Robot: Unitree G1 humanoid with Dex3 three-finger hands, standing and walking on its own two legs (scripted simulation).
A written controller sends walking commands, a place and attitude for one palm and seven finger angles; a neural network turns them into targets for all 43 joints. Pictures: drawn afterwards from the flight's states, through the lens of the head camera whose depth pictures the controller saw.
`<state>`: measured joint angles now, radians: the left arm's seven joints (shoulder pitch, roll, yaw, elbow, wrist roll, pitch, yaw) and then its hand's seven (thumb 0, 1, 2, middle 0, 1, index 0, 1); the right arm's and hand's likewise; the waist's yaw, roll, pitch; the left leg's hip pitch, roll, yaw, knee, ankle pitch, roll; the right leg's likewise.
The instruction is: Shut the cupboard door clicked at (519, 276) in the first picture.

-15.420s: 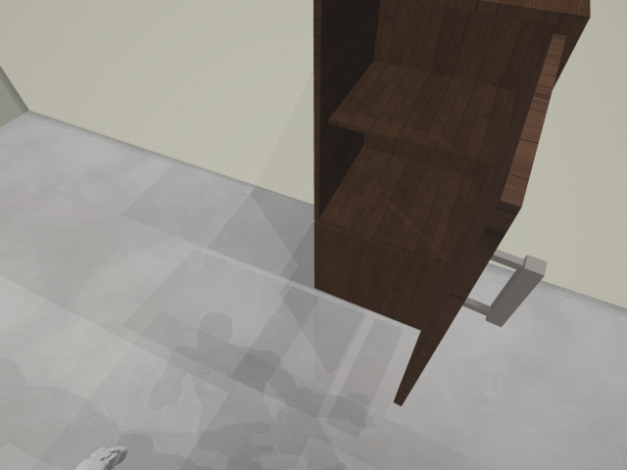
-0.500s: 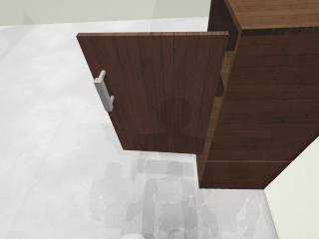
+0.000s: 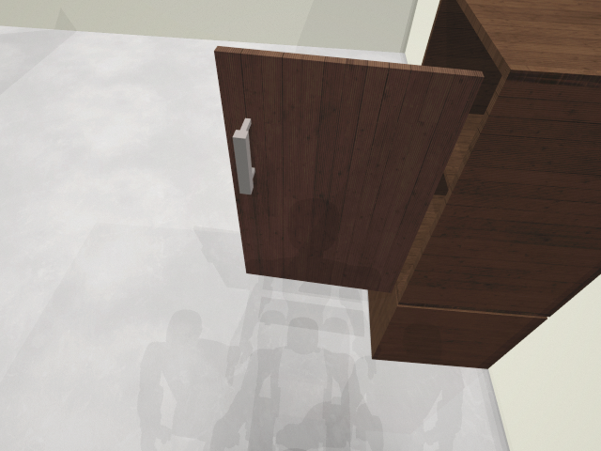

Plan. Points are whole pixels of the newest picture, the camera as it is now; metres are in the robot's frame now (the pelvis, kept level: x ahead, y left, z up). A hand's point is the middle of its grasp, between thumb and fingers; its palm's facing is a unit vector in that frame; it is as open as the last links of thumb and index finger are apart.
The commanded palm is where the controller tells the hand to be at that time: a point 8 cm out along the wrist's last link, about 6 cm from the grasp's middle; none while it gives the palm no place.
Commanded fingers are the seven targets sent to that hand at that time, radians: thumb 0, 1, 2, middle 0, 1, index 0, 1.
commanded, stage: come to a stop and stand still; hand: left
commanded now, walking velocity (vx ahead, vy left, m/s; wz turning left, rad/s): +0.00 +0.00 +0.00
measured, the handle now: (246, 157) +0.56 +0.15 +0.07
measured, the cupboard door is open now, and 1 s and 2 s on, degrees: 86 86 86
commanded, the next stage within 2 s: look again from close up in 0.24 s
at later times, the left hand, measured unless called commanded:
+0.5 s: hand out of the picture -0.01 +0.17 -0.18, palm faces +0.00 -0.98 -0.19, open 7.3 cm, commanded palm none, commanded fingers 0.00 0.90 0.90 -0.20 -0.30 -0.20 -0.30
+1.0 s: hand out of the picture +0.01 +0.19 -0.18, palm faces +0.01 -0.98 -0.19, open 7.4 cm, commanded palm none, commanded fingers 0.00 0.90 0.90 -0.20 -0.30 -0.20 -0.30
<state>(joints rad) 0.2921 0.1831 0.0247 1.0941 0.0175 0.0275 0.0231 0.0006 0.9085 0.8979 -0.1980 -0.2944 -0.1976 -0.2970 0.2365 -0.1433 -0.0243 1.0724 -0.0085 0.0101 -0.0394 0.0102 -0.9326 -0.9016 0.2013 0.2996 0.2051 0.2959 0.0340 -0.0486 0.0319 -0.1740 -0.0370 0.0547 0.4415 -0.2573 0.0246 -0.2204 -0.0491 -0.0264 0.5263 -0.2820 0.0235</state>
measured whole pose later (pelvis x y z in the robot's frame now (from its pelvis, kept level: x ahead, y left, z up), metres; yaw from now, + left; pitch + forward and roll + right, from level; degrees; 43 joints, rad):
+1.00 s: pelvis +0.01 +0.02 +0.00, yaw +0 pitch -1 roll +0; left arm 0.28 0.17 -0.01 1.09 0.02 -0.01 0.03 0.00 0.91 0.90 -0.20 -0.29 -0.20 -0.30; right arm 0.25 -0.17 0.01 1.10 -0.01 -0.03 -0.03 0.01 -0.91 -0.90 0.20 0.30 0.20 0.30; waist 0.01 -0.01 0.02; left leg -0.16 -0.03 0.06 0.46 -0.28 0.04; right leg -0.18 -0.04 -0.03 0.48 -0.28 0.02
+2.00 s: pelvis +0.11 -0.04 -0.01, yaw +0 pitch +0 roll +2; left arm 0.14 0.16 0.03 0.94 0.04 0.01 0.03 0.00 0.91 0.90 -0.20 -0.29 -0.20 -0.30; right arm 0.19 -0.18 -0.06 1.01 -0.01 0.04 -0.02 0.01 -0.91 -0.90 0.20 0.30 0.20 0.30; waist 0.00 -0.02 0.10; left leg -0.38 0.00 0.04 0.95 -0.51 -0.04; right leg -0.37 -0.07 -0.07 0.58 -0.20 -0.02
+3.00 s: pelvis +0.06 +0.00 +0.00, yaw +1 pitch -1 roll +0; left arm 0.35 0.18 -0.01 1.03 0.02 -0.01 0.03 0.00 0.91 0.90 -0.20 -0.29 -0.20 -0.30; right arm 0.32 -0.16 0.00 1.05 -0.01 0.00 -0.01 0.01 -0.91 -0.90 0.20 0.30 0.20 0.30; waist 0.00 -0.02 -0.01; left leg -0.27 -0.03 0.05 0.48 -0.20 0.05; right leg -0.23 -0.02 -0.02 0.49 -0.24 0.01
